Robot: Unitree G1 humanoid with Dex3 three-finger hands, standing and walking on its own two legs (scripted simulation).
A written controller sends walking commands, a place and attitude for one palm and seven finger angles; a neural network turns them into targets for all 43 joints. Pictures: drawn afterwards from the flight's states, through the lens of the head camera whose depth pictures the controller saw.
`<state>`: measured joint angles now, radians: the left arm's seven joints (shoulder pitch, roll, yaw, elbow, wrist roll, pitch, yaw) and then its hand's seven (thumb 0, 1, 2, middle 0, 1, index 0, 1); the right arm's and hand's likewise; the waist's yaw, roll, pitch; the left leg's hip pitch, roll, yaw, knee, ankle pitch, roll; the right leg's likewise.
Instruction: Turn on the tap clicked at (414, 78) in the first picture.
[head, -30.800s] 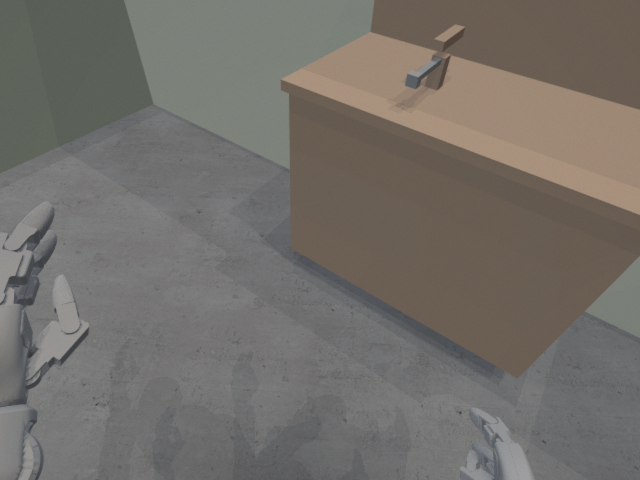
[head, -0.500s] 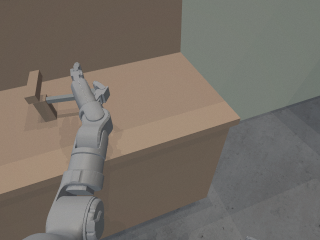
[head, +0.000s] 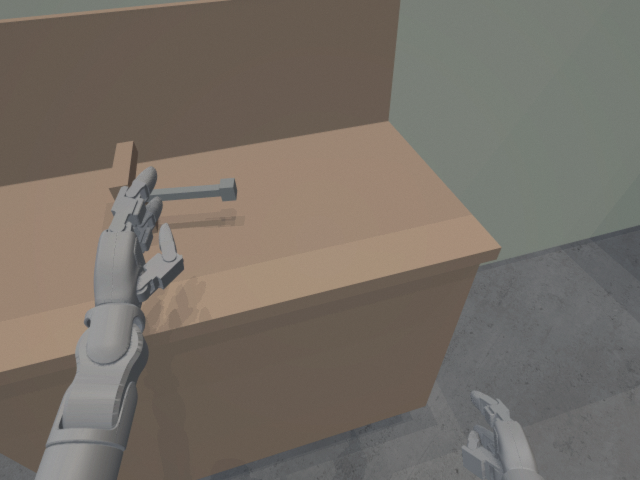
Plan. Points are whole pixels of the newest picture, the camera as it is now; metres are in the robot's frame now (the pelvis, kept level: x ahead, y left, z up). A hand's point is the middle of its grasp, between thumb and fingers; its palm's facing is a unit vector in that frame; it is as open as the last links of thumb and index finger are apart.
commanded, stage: draw the hand back beside the body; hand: left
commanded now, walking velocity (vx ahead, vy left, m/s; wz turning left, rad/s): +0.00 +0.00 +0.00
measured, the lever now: (228, 189) +0.54 +0.22 +0.08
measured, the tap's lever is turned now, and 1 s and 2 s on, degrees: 79 79 79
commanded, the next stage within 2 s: step back with the hand held close in 0.82 s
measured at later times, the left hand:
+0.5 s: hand (92, 317) +0.22 +0.26 +0.16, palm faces +0.39 -0.87 -0.31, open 7.5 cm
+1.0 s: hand (87, 330) +0.20 +0.25 +0.16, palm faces +0.42 -0.84 -0.33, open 7.4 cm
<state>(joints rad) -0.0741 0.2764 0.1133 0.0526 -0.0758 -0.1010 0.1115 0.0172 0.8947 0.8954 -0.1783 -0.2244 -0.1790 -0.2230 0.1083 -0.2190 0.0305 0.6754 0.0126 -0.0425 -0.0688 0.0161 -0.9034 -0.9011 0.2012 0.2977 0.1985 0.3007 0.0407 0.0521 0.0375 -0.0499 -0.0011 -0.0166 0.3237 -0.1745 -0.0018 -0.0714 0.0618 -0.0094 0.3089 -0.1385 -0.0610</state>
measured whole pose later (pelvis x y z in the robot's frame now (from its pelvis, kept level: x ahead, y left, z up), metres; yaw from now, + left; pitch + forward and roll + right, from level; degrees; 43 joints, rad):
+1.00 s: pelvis +0.00 +0.00 +0.00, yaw +1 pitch -6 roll +0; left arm 0.38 0.32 0.27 -0.34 -0.06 -0.15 0.11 0.02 0.89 0.89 -0.21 -0.30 -0.21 -0.30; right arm 0.16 -0.21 0.03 0.66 -0.01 -0.11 -0.05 0.02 -0.90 -0.90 0.20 0.30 0.20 0.30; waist 0.06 0.06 0.05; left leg -0.05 0.00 -0.03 0.35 -0.19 0.00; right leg -0.04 0.06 -0.03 0.29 -0.13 -0.05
